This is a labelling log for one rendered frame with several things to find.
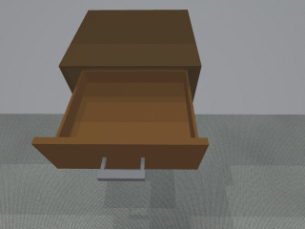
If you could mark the drawer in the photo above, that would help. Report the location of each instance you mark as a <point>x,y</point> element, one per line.
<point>124,115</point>

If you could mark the cabinet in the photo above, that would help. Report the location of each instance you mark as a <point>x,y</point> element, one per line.
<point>133,40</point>

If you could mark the handle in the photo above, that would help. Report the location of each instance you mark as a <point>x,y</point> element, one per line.
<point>121,175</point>

